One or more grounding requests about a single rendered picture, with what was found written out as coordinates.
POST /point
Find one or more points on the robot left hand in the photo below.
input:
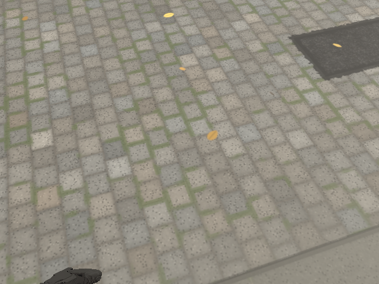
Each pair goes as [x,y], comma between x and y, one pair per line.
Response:
[75,276]

